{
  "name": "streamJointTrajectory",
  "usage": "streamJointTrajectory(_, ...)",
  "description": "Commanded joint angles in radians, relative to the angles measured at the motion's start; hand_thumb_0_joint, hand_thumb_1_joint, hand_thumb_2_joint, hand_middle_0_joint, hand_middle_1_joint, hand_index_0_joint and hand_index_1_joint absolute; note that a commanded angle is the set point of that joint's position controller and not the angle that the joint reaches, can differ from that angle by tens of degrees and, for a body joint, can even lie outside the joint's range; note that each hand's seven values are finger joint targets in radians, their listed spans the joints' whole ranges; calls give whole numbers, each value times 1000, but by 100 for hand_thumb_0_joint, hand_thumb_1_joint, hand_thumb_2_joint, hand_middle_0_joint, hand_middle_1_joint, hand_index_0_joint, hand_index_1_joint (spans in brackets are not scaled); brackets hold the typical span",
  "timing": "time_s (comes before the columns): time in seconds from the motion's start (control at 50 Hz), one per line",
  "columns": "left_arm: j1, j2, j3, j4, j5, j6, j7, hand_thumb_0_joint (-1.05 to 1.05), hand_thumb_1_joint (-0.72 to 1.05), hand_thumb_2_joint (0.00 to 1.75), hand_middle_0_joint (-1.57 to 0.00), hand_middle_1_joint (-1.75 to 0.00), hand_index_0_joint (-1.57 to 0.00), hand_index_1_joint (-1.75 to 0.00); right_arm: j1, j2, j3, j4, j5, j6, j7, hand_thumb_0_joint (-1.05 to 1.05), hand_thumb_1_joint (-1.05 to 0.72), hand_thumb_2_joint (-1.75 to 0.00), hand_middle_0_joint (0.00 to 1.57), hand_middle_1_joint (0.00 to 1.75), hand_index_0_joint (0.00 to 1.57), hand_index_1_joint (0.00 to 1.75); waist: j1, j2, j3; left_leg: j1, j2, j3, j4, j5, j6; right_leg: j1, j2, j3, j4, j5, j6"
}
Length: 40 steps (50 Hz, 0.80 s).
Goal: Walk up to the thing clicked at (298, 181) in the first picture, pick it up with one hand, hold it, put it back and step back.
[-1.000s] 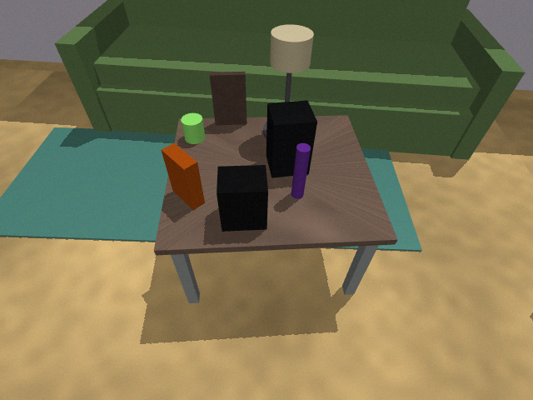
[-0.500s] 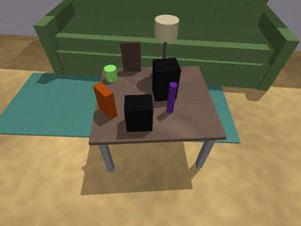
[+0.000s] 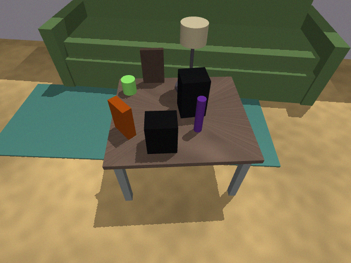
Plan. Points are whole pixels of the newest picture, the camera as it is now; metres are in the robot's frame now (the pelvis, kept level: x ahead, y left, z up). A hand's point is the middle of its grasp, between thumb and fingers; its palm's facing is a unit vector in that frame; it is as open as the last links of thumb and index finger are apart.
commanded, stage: stand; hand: right
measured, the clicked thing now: (199, 115) +0.79 -0.11 -0.24
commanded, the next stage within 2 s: walk up in 0.12 s
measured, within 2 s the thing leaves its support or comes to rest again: neither
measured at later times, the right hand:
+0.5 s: hand out of the picture +0.14 -0.23 -0.15, palm faces -0.07 +0.91 -0.41, open 7.4 cm
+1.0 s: hand (255, 211) +0.30 -0.24 -0.18, palm faces -0.10 +0.94 -0.34, open 7.4 cm
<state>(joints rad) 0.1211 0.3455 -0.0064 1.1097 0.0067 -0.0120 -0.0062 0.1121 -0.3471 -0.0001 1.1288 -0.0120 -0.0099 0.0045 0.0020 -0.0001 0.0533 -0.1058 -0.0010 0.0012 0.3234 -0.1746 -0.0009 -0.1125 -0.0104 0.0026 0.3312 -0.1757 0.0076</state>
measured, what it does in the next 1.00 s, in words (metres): walks ahead: left foot, then right foot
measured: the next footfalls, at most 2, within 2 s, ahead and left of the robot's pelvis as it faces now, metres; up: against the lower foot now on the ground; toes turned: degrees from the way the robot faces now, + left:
left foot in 0.42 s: +0.15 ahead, +0.17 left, +0.00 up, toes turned +4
right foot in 0.86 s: +0.35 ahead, -0.09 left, +0.00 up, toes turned +0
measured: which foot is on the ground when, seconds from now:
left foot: down 0.00-0.22, up 0.24-0.40, down 0.42-0.88, up 0.90-1.00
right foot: down 0.00-0.44, up 0.46-0.84, down 0.86-1.00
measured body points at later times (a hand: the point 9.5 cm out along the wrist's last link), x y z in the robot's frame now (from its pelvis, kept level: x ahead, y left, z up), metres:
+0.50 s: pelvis +0.07 +0.05 -0.02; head +0.08 +0.07 +0.43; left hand +0.06 +0.39 -0.15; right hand +0.14 -0.27 -0.12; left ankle +0.11 +0.17 -0.75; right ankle +0.01 -0.10 -0.72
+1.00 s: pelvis +0.24 +0.02 -0.02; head +0.28 +0.00 +0.43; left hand +0.33 +0.33 -0.12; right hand +0.31 -0.29 -0.15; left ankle +0.16 +0.15 -0.67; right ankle +0.31 -0.09 -0.75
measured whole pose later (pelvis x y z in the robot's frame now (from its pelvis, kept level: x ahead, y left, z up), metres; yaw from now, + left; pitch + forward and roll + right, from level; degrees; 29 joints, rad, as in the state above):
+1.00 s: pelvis +0.24 +0.02 -0.02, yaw +3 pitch -3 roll +1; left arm 0.19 0.35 0.05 0.83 0.00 -0.06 -0.04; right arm 0.30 -0.40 -0.04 0.86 0.00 -0.03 0.00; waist 0.00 0.03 0.13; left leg -0.33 -0.02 -0.02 1.10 -0.53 0.02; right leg -0.33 -0.05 -0.04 0.59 -0.22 -0.03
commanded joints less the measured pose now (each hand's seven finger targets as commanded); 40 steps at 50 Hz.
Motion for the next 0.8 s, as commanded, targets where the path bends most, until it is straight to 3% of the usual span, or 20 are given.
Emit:
streamJointTrajectory(0.0,-32,212,37,-57,3,-21,16,0,90,90,-20,-30,-20,-30,-39,-213,-37,-58,5,-23,-12,0,-90,-90,20,30,20,30,0,-14,-70,20,129,-99,-45,134,26,-6,-117,83,-57,111,-29)
streamJointTrajectory(0.08,-42,215,37,-61,5,-20,18,0,90,90,-20,-30,-20,-30,-40,-215,-39,-59,3,-19,-13,0,-90,-90,20,30,20,30,-5,-5,-68,16,124,-95,-46,109,22,-10,-119,87,-62,97,-30)
streamJointTrajectory(0.1,21,280,98,-91,14,-30,-1,0,90,90,-20,-30,-20,-30,35,-275,-86,-99,-10,-19,13,0,-90,-90,20,30,20,30,-2,6,-136,-8,77,-112,19,-377,89,34,-52,54,4,-348,-66)
streamJointTrajectory(0.12,58,284,105,-88,26,-31,-7,0,90,90,-20,-30,-20,-30,34,-285,-94,-107,-19,-15,23,0,-90,-90,20,30,20,30,18,25,-58,-121,87,-147,27,-547,104,-16,-76,102,22,-492,-90)
streamJointTrajectory(0.14,59,285,113,-92,32,-32,-11,0,90,90,-20,-30,-20,-30,-1,-277,-94,-124,-23,-10,29,0,-90,-90,20,30,20,30,32,19,29,-256,70,-143,43,-589,93,-26,-86,137,2,-557,-98)
streamJointTrajectory(0.18,128,300,132,-106,33,-36,-14,0,90,90,-20,-30,-20,-30,-63,-208,-83,-177,-26,-12,38,0,-90,-90,20,30,20,30,79,-88,103,-449,11,-48,212,-401,56,72,-210,300,-126,-596,-167)
streamJointTrajectory(0.2,168,323,143,-104,37,-44,-10,0,90,90,-20,-30,-20,-30,-95,-194,-88,-199,-30,-16,35,0,-90,-90,20,30,20,30,113,-160,113,-533,8,-36,411,-308,34,132,-337,438,-216,-512,-232)
streamJointTrajectory(0.22,165,340,153,-122,40,-54,-7,0,90,90,-20,-30,-20,-30,-70,-209,-96,-206,-29,-22,32,0,-90,-90,20,30,20,30,103,-126,105,-584,50,-96,463,-284,31,194,-391,469,-209,-364,-274)
streamJointTrajectory(0.26,147,328,157,-155,35,-56,-7,0,90,90,-20,-30,-20,-30,-39,-231,-106,-216,-21,-32,36,0,-90,-90,20,30,20,30,79,-83,19,-539,70,-103,430,-303,28,272,-351,379,-166,-186,-268)
streamJointTrajectory(0.3,68,328,155,-197,39,-54,-13,0,90,90,-20,-30,-20,-30,23,-225,-115,-223,-20,-33,50,0,-90,-90,20,30,20,30,32,-137,-20,-363,92,-78,361,-292,24,129,-299,248,-161,-289,-227)
streamJointTrajectory(0.38,-34,266,132,-258,30,-35,-31,0,90,90,-20,-30,-20,-30,264,-227,-151,-163,-24,-42,47,0,-90,-90,20,30,20,30,-97,-84,-20,134,8,25,117,12,12,-276,-131,-10,118,-240,-127)
streamJointTrajectory(0.4,16,211,116,-257,30,-29,-34,0,90,90,-20,-30,-20,-30,350,-261,-171,-142,-31,-46,36,0,-90,-90,20,30,20,30,-126,88,-64,278,17,-26,91,-61,24,-390,-58,-81,351,-268,-99)
streamJointTrajectory(0.42,64,146,96,-271,23,-29,-35,0,90,90,-20,-30,-20,-30,416,-345,-189,-153,-47,-53,25,0,-90,-90,20,30,20,30,-145,302,-80,323,230,-381,-42,-353,105,-572,57,-90,629,-424,-71)
streamJointTrajectory(0.44,98,188,109,-263,22,-21,-29,0,90,90,-20,-30,-20,-30,320,-398,-186,-209,-45,-62,22,0,-90,-90,20,30,20,30,-97,223,-61,156,369,-696,-173,-643,200,-567,58,52,746,-423,-66)
streamJointTrajectory(0.46,114,277,129,-250,18,-17,-27,0,90,90,-20,-30,-20,-30,227,-421,-187,-244,-20,-62,23,0,-90,-90,20,30,20,30,-62,149,9,13,401,-700,-202,-739,253,-496,-21,132,757,-389,-71)
streamJointTrajectory(0.48,121,289,124,-242,10,-19,-29,0,90,90,-20,-30,-20,-30,183,-396,-177,-255,-17,-61,22,0,-90,-90,20,30,20,30,-41,118,70,-49,378,-620,-182,-664,256,-495,-46,127,767,-325,-74)
streamJointTrajectory(0.54,212,285,127,-195,7,-20,-37,0,90,90,-20,-30,-20,-30,159,-307,-142,-289,-10,-79,16,0,-90,-90,20,30,20,30,1,111,65,-34,268,-355,-135,-366,193,-461,-66,111,693,-179,-55)
streamJointTrajectory(0.62,163,258,121,-243,18,-18,-56,0,90,90,-20,-30,-20,-30,207,-312,-143,-304,-7,-88,14,0,-90,-90,20,30,20,30,-19,139,76,-37,251,-229,-130,-172,217,-430,-88,50,522,-115,-7)
streamJointTrajectory(0.7,74,243,126,-295,20,-26,-74,0,90,90,-20,-30,-20,-30,234,-331,-145,-327,-4,-93,18,0,-90,-90,20,30,20,30,-37,136,94,-80,235,-167,-107,-133,209,-350,-91,17,359,-40,-19)
streamJointTrajectory(0.78,119,211,123,-284,20,-40,-56,0,90,90,-20,-30,-20,-30,221,-295,-127,-353,5,-74,8,0,-90,-90,20,30,20,30,-7,108,22,-102,200,-84,94,237,159,-164,-20,-57,251,19,-41)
